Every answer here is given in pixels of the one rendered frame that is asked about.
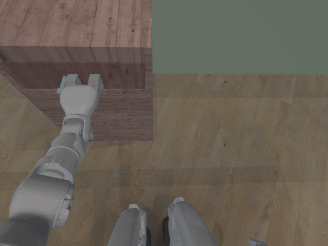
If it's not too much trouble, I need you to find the left robot forearm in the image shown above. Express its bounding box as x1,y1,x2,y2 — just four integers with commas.
9,114,91,217

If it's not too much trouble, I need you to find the right robot shin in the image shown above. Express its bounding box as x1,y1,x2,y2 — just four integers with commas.
168,197,184,246

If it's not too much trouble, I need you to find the handle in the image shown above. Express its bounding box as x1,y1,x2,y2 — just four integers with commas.
57,76,66,97

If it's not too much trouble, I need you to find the robot left upper arm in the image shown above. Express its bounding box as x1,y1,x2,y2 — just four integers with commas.
0,173,75,246

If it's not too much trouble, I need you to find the left robot hand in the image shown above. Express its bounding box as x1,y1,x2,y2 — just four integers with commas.
60,74,104,140

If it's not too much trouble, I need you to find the drawer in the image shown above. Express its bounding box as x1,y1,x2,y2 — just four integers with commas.
0,61,146,89

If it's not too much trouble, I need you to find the left robot thigh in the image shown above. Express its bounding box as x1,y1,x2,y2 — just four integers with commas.
107,208,146,246

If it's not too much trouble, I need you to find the cabinet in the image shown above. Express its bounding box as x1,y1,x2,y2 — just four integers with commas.
0,0,153,141

